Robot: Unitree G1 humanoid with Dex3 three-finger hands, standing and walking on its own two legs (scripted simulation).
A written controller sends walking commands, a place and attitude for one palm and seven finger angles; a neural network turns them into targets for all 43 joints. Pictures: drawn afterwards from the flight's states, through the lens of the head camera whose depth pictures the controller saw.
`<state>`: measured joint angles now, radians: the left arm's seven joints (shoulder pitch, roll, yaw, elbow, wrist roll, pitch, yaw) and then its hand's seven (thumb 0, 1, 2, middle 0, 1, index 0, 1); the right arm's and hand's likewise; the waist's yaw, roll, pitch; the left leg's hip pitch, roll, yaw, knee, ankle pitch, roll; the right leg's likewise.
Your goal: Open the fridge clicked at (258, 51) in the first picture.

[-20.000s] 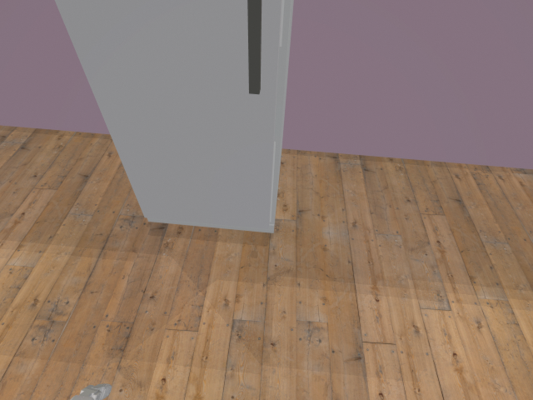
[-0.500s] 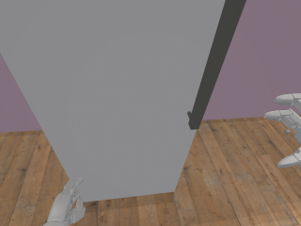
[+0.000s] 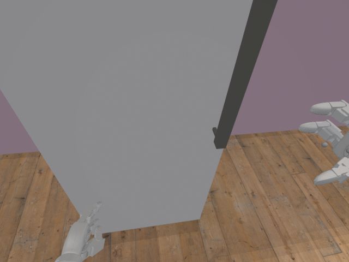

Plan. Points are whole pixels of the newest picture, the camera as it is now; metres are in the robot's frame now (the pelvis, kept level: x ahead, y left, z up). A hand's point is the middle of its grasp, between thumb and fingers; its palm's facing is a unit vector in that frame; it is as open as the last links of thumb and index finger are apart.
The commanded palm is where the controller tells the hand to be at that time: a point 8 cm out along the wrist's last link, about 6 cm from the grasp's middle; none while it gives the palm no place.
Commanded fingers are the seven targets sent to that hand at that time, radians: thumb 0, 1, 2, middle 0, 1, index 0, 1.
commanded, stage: move the hooked fingers beside the handle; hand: right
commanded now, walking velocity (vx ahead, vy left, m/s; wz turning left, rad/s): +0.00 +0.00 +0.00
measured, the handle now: (237, 68) +0.45 -0.13 +0.25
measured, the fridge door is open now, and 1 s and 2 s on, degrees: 0 0 0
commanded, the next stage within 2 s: none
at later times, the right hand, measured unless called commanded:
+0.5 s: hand (300, 128) +0.33 -0.24 +0.19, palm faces -0.06 +0.99 -0.09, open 14.0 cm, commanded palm +0.31 -0.29 +0.20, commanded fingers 0.00 0.50 -0.30 0.30 1.20 0.30 1.20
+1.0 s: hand (280, 113) +0.38 -0.22 +0.19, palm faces -0.09 +0.99 -0.06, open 14.0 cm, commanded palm +0.36 -0.27 +0.19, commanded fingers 0.00 0.50 -0.30 0.30 1.20 0.30 1.20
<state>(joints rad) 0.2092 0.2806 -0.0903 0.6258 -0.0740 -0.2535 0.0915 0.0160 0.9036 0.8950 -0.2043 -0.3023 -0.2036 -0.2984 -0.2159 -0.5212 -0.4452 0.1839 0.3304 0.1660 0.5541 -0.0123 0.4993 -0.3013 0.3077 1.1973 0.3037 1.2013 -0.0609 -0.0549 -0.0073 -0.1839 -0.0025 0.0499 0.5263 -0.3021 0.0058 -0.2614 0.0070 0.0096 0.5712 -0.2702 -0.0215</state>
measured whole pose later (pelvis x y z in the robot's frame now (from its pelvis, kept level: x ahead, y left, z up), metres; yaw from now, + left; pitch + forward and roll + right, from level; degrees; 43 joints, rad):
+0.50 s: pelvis +0.00 +0.00 +0.00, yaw +0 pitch -1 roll +1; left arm 0.23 0.28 -0.08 0.64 -0.07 -0.23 0.10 0.02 0.90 0.90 -0.20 -0.30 -0.20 -0.30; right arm -0.33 -0.48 -0.37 0.26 0.29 0.17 0.47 -0.01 0.50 -0.30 0.31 1.20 0.30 1.20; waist -0.04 -0.05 -0.01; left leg -0.20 0.00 0.04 0.53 -0.31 0.00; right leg -0.27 0.01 0.00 0.56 -0.27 -0.02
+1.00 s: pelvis +0.01 +0.01 +0.00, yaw +1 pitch +0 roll +0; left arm 0.27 0.30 -0.05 0.65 -0.08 -0.19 0.10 0.02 0.91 0.90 -0.20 -0.30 -0.20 -0.30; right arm -0.48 -0.48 -0.35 0.48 0.26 0.12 0.45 -0.01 0.50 -0.30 0.31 1.20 0.30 1.20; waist 0.00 -0.05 -0.03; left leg -0.23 -0.01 0.04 0.53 -0.31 0.01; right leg -0.29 0.00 0.00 0.55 -0.27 -0.01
